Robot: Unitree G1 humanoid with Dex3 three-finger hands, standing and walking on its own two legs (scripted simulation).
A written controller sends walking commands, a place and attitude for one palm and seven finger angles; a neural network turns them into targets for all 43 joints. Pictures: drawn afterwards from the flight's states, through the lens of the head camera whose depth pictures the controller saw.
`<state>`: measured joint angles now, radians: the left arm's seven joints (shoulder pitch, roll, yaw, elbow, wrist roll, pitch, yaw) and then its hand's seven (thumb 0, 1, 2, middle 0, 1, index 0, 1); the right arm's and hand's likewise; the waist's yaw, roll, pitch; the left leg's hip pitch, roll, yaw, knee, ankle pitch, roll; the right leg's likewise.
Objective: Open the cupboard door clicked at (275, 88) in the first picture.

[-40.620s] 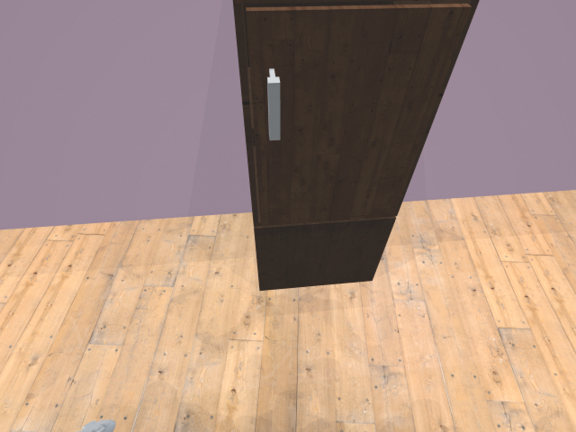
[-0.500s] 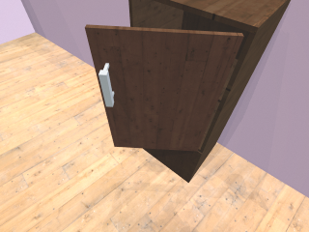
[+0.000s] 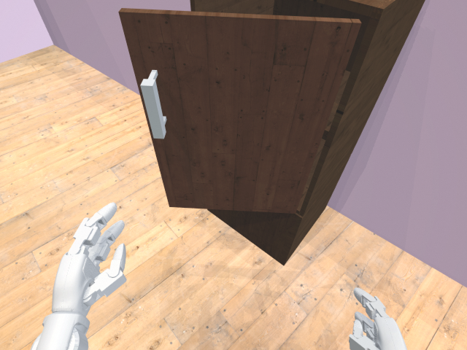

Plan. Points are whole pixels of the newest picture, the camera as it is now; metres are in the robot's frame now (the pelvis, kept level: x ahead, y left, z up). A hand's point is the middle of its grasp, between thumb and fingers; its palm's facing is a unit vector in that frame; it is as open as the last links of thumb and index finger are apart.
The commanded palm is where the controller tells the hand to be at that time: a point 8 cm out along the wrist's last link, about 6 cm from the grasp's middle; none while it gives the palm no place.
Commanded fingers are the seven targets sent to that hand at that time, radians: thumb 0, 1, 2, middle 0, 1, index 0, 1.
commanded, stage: raise the hand with hooked fingers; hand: left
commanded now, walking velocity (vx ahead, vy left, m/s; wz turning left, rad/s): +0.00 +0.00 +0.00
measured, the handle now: (156, 105) +0.56 +0.18 +0.12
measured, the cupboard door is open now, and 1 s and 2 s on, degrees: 37 37 37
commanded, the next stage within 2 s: move the hooked fingers beside the handle in 1.82 s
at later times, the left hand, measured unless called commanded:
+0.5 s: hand (90, 275) +0.23 +0.23 +0.05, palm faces +0.01 -1.00 -0.04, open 10.8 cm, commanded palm +0.19 +0.28 +0.05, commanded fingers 0.00 -0.03 0.50 -0.27 -0.90 -0.27 -0.90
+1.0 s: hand (47, 236) +0.26 +0.28 +0.10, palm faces +0.04 -1.00 -0.04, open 13.6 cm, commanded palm +0.23 +0.33 +0.11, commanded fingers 0.00 -0.50 0.30 -0.30 -1.20 -0.30 -1.20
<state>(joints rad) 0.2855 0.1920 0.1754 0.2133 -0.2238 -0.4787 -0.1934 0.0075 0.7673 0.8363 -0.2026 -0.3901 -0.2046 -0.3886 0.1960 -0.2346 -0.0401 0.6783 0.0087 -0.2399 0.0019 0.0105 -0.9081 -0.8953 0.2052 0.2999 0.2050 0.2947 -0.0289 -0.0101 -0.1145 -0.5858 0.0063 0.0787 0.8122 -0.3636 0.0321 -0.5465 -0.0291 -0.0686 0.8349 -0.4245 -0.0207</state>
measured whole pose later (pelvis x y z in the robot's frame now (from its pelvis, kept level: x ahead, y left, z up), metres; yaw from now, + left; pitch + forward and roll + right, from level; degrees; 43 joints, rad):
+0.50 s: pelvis -0.01 -0.01 -0.01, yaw +1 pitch +9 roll -2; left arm 0.22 0.34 0.33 0.20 -0.37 -0.30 -0.44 0.01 0.19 0.59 -0.25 -0.76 -0.25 -0.75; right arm 0.29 -0.23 0.04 0.61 0.04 -0.25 -0.07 0.01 -0.90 -0.90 0.21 0.30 0.21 0.30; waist -0.01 0.04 -0.08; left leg -0.68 0.05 0.02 0.92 -0.40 0.01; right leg -0.60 0.01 -0.12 0.88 -0.44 -0.04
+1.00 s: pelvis +0.00 +0.02 +0.01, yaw +1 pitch +4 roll -2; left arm 0.07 0.38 0.36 0.21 -0.34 -0.17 -0.43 0.00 -0.39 0.35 -0.29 -1.13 -0.29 -1.13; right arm 0.23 -0.26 0.05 0.57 0.05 -0.26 -0.08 0.01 -0.90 -0.90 0.21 0.30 0.21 0.29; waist 0.03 0.03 -0.06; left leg -0.49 0.01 0.05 0.76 -0.35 0.06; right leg -0.40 -0.02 -0.10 0.70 -0.37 0.01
